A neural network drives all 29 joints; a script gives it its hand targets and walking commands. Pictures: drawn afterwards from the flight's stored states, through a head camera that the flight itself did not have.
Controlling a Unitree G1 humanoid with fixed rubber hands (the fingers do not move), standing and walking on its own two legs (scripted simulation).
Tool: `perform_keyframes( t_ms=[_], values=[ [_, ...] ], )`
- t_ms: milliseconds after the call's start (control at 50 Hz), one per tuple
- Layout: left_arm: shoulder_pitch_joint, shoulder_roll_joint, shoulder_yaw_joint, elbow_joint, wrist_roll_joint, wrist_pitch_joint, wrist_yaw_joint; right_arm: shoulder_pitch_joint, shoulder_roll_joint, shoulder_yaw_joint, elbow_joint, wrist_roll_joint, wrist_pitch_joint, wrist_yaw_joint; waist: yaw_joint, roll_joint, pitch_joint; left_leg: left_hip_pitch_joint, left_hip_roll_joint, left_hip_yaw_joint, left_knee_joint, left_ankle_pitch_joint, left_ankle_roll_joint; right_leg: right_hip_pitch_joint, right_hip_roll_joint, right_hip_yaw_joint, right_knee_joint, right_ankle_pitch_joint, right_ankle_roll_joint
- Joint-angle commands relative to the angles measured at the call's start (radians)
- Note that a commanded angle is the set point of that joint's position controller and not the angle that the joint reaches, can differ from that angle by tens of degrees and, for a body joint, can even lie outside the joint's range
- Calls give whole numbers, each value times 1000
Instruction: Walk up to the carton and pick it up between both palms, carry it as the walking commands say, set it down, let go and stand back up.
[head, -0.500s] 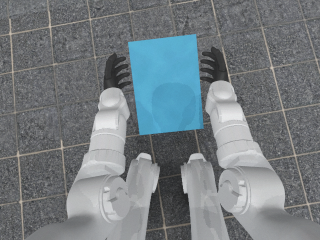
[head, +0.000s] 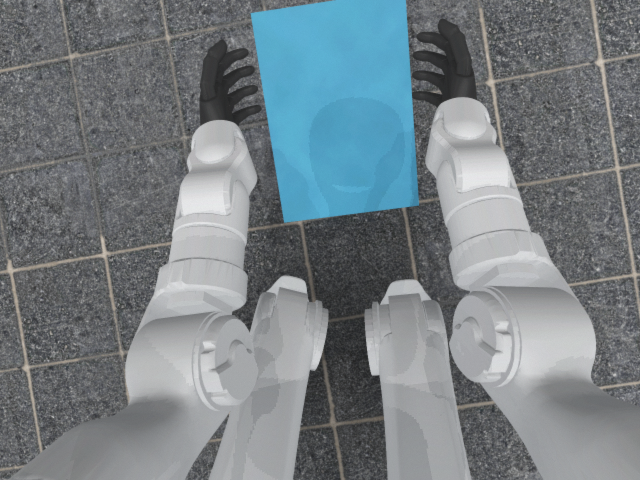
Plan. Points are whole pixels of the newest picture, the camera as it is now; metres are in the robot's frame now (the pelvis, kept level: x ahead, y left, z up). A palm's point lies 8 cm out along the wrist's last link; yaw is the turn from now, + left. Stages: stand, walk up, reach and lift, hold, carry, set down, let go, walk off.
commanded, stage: set down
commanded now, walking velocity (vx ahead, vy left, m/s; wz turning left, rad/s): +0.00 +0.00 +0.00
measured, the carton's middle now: (337, 118) +0.53 +0.01 -0.22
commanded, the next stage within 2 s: none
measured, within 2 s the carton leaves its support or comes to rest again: neither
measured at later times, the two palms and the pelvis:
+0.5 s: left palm (238, 129) +0.51 +0.14 -0.20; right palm (433, 109) +0.53 -0.12 -0.21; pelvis +0.00 +0.00 -0.05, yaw +1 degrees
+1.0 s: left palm (242, 133) +0.51 +0.14 -0.25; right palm (426, 114) +0.54 -0.12 -0.25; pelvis +0.01 +0.00 -0.07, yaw +1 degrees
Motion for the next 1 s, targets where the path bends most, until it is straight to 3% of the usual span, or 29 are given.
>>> perform_keyframes(
  t_ms=[0,380,580,680,820,980],
  values=[
    [-641,-841,-497,41,-92,-17,-270,-547,926,381,17,93,-28,249,29,-70,-1105,443,-22,232,-155,288,57,697,15,-236,-124,232,-54],
    [-730,-749,-499,70,-136,-46,-263,-649,823,395,46,155,-59,260,30,-67,-1041,388,-8,232,-21,321,58,598,-7,-236,20,257,-63],
    [-750,-733,-503,113,-136,-62,-263,-679,737,355,86,172,-88,288,4,13,-874,343,-4,211,38,341,58,459,-13,-229,91,259,-87],
    [-745,-725,-492,134,-145,-70,-273,-676,709,350,96,173,-103,297,-9,12,-795,306,-7,196,69,375,62,421,-12,-228,127,296,-92],
    [-731,-710,-506,149,-173,-82,-273,-698,704,406,55,222,-118,303,6,-2,-799,320,-5,189,106,436,73,419,-15,-225,160,353,-90],
    [-748,-673,-492,157,-180,-83,-282,-702,672,402,72,236,-119,300,4,8,-739,279,2,192,125,386,81,399,-20,-213,165,315,-94]
  ],
)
